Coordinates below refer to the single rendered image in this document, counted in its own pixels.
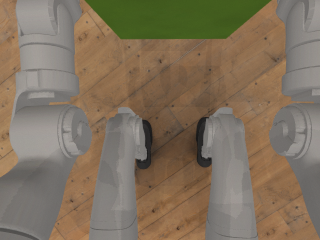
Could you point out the carton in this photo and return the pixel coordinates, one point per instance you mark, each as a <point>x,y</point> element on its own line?
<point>175,19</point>

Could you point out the right robot forearm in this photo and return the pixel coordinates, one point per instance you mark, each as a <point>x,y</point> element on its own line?
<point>302,48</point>

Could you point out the robot left foot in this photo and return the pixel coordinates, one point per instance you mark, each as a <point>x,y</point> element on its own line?
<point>145,163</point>

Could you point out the left robot forearm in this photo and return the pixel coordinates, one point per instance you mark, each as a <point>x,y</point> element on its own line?
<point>47,48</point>

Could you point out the right robot thigh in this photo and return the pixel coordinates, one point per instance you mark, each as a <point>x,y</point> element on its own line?
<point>231,211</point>

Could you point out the right robot upper arm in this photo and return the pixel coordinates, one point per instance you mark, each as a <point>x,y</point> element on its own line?
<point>295,134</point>

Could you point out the left robot upper arm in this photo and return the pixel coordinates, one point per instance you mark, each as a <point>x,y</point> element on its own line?
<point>47,140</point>

